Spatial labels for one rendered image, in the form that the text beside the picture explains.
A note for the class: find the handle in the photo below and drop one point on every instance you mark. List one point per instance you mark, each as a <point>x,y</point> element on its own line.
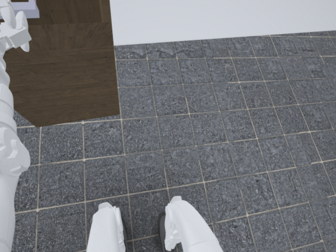
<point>30,9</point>

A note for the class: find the robot left forearm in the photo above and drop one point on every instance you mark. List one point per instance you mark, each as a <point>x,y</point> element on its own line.
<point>6,100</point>

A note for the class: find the left robot hand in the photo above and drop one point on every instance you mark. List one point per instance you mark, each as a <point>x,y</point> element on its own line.
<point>14,31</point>

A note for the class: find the robot left upper arm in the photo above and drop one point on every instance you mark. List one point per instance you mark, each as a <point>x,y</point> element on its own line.
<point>14,159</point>

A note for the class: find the drawer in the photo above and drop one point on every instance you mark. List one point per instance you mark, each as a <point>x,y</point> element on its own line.
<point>53,12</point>

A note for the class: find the robot left thigh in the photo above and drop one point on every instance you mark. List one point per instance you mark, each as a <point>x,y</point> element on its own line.
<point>105,228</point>

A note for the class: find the right robot shin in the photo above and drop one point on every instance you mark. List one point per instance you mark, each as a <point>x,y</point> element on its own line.
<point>172,237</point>

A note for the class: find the cabinet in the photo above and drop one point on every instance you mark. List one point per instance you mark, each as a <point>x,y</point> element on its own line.
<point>69,73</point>

